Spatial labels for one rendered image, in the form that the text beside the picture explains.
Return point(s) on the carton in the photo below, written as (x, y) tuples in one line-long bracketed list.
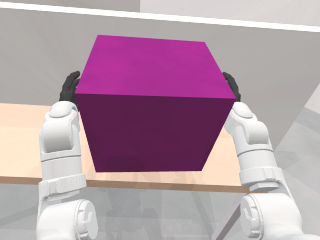
[(151, 105)]

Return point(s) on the left robot forearm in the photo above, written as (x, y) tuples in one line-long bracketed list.
[(60, 151)]

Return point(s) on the robot left upper arm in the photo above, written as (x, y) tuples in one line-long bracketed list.
[(73, 220)]

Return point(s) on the robot left hand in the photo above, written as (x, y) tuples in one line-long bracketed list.
[(69, 88)]

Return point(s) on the robot right upper arm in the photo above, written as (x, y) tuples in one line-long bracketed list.
[(271, 216)]

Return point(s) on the table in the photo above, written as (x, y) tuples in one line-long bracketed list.
[(20, 163)]

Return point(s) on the right robot forearm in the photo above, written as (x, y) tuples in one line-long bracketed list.
[(258, 167)]

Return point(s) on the robot right hand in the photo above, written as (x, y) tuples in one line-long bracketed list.
[(232, 84)]

